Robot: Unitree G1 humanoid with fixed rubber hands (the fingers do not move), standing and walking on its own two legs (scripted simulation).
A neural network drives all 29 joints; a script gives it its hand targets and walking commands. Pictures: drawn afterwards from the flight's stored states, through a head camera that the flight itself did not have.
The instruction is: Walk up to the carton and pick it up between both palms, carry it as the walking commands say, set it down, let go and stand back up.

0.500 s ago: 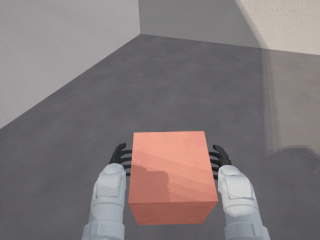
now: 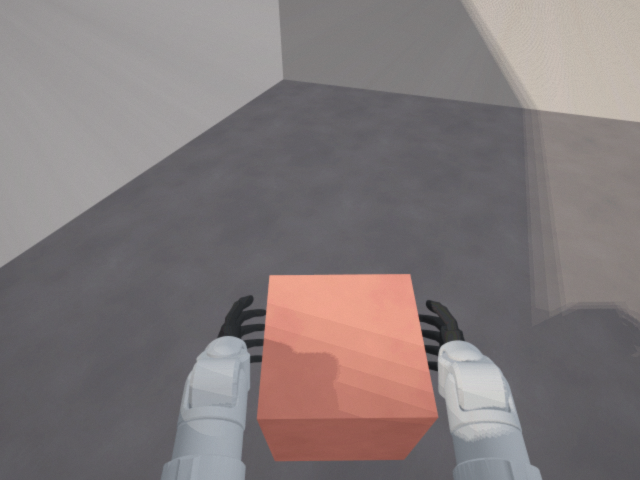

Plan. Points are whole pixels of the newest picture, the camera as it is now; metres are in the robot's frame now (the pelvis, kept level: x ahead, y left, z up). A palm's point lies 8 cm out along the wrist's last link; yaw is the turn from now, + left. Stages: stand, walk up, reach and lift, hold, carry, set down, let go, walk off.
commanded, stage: reach and lift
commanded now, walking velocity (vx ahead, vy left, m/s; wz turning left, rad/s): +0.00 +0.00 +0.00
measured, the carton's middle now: (339, 371) +0.31 +0.00 -0.03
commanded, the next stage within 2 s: hold in 0.08 s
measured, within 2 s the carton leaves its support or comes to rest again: neither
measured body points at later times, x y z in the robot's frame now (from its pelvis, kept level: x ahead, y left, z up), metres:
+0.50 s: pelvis -0.01 +0.00 +0.00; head -0.06 +0.01 +0.45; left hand +0.29 +0.15 +0.04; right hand +0.29 -0.14 +0.04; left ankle +0.04 +0.12 -0.74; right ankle +0.00 -0.13 -0.74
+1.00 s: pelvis +0.00 +0.00 +0.00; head -0.05 +0.01 +0.45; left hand +0.30 +0.15 +0.04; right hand +0.29 -0.14 +0.04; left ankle +0.04 +0.12 -0.74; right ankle +0.00 -0.13 -0.74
